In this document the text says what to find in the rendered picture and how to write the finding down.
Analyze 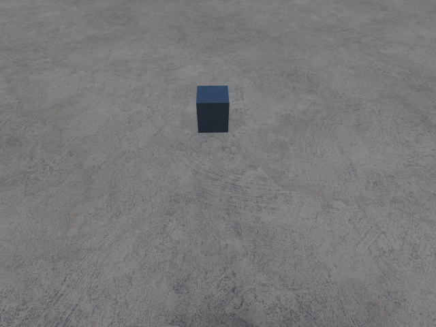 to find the carton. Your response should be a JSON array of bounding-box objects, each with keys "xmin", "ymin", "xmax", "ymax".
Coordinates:
[{"xmin": 196, "ymin": 86, "xmax": 229, "ymax": 133}]

